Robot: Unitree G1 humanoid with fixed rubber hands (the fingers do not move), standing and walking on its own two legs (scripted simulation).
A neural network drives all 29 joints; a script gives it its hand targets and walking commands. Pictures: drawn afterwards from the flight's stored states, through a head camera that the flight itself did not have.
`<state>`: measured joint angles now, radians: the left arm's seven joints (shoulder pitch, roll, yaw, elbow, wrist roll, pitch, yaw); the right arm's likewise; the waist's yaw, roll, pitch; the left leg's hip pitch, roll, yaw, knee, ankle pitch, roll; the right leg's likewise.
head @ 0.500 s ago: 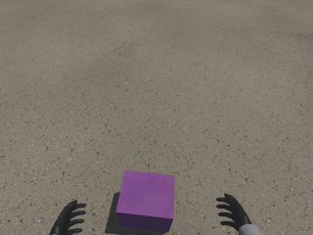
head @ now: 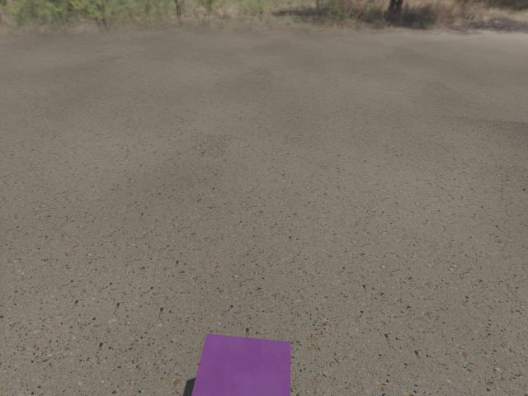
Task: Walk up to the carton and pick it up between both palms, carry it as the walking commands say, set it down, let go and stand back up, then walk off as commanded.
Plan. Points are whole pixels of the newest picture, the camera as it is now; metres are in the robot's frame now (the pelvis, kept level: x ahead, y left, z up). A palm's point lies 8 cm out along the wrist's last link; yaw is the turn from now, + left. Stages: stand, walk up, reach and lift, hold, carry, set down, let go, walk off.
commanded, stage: stand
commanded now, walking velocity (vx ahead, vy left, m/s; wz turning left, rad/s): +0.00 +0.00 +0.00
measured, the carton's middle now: (244, 391) +0.44 +0.03 -0.65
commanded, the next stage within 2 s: walk off in 1.44 s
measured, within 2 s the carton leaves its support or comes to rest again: neither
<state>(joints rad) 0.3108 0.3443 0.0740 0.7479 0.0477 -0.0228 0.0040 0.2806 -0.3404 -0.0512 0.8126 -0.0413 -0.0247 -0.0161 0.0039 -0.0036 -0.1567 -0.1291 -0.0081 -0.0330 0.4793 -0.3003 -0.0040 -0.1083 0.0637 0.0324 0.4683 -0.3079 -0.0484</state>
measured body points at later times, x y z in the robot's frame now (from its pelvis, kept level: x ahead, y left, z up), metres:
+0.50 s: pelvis -0.05 +0.00 +0.00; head -0.12 +0.01 +0.45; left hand +0.03 +0.31 -0.11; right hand +0.01 -0.30 -0.12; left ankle -0.02 +0.12 -0.74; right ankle -0.03 -0.09 -0.74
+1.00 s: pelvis -0.07 +0.02 +0.00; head -0.12 +0.02 +0.45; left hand +0.01 +0.32 -0.11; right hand -0.01 -0.29 -0.12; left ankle -0.02 +0.12 -0.74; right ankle -0.03 -0.09 -0.74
